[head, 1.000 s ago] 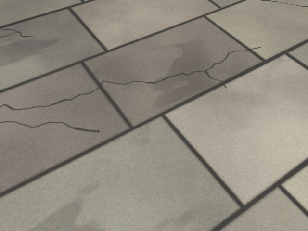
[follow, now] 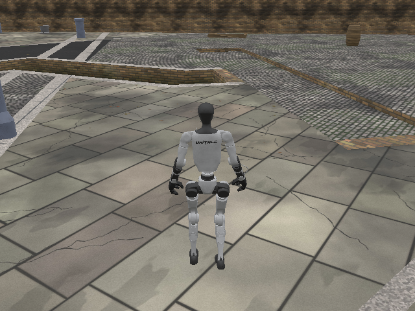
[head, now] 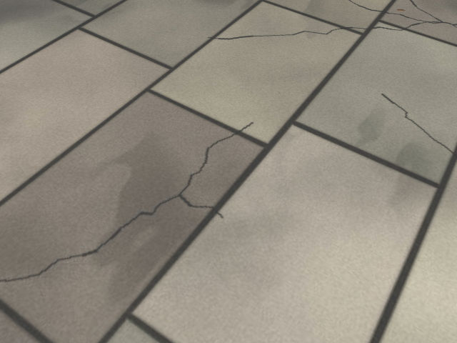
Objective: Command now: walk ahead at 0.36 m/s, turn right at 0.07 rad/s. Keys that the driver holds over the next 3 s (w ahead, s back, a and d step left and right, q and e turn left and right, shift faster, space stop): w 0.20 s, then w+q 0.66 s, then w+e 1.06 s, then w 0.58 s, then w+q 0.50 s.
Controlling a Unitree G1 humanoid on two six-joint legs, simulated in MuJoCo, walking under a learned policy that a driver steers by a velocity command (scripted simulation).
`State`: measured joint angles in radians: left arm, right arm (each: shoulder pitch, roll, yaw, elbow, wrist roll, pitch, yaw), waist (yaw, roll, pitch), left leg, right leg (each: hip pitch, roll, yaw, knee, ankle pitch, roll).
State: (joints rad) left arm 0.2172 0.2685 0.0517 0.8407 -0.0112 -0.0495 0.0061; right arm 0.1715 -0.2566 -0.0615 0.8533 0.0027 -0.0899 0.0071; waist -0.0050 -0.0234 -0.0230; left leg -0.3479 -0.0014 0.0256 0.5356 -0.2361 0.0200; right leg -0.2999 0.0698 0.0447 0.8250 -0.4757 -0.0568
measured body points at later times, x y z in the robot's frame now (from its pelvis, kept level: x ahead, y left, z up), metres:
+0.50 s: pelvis +0.21 -0.06 +0.01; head +0.23 -0.08 +0.46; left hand +0.31 +0.22 -0.09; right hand +0.28 -0.34 -0.13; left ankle +0.12 +0.09 -0.64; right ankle +0.24 -0.16 -0.73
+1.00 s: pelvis +0.45 +0.04 -0.01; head +0.49 +0.05 +0.44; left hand +0.40 +0.32 -0.14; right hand +0.70 -0.15 -0.11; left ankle +0.49 +0.13 -0.73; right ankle +0.36 -0.15 -0.63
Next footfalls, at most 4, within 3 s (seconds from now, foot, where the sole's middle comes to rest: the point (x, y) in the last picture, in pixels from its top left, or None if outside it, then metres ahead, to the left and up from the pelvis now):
0.36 right None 0.28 -0.16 -0.77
0.90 left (182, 336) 0.53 0.14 -0.77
1.44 right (226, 230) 0.89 0.02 -0.77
1.92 left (174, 168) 1.17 0.22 -0.77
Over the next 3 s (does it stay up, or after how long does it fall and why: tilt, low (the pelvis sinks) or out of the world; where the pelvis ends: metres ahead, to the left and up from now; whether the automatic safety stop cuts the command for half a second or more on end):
stays up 1.55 0.02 -0.02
